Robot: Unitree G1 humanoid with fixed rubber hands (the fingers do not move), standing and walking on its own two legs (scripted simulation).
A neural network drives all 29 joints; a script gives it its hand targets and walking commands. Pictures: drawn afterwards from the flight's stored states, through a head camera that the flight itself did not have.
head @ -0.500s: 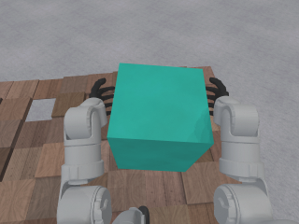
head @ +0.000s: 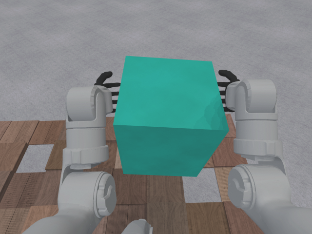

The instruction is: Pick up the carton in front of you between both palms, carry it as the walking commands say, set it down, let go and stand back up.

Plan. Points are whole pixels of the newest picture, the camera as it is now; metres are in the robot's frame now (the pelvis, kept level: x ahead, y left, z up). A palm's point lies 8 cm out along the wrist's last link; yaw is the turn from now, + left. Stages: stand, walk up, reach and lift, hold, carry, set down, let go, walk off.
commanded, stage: carry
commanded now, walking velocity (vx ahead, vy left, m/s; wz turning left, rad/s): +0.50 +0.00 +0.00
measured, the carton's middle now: (164, 121) +0.37 +0.05 +0.08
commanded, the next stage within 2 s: none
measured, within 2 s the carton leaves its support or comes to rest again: neither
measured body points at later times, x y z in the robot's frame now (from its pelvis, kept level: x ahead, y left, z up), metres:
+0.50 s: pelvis +0.37 +0.01 -0.02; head +0.43 +0.00 +0.42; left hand +0.79 +0.11 +0.09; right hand +0.75 -0.18 +0.08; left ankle +0.23 +0.09 -0.73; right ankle +0.54 -0.07 -0.74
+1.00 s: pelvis +0.64 -0.05 -0.04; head +0.67 -0.04 +0.41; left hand +1.03 +0.11 +0.11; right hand +1.03 -0.19 +0.11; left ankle +0.72 +0.03 -0.77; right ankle +0.55 -0.08 -0.74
